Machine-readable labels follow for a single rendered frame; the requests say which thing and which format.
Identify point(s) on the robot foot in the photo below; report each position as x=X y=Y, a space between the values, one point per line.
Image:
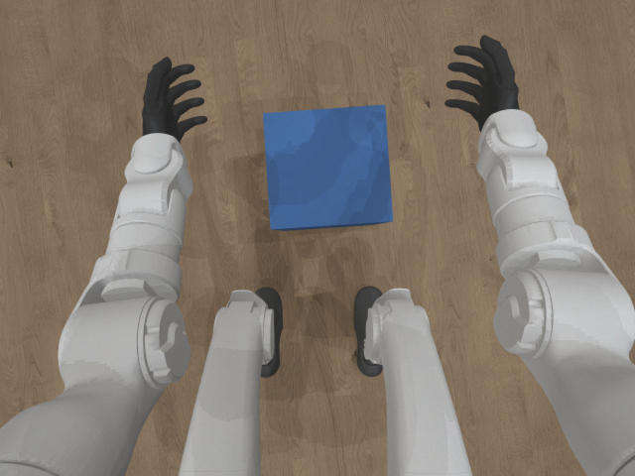
x=365 y=299
x=273 y=300

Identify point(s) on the left robot foot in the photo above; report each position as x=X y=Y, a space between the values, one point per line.
x=273 y=300

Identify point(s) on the left robot forearm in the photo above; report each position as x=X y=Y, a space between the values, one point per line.
x=147 y=234

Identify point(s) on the robot right upper arm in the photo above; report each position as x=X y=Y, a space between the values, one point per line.
x=574 y=331

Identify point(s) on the right robot foot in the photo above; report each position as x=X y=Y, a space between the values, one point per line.
x=365 y=299

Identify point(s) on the left robot hand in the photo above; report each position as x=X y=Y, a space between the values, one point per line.
x=160 y=115

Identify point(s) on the right robot hand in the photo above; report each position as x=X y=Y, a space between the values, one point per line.
x=498 y=90

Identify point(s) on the right robot forearm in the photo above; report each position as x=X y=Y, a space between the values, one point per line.
x=528 y=206

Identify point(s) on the robot left upper arm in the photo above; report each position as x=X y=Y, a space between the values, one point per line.
x=117 y=358

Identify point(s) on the carton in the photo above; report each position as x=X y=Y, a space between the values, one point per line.
x=328 y=168

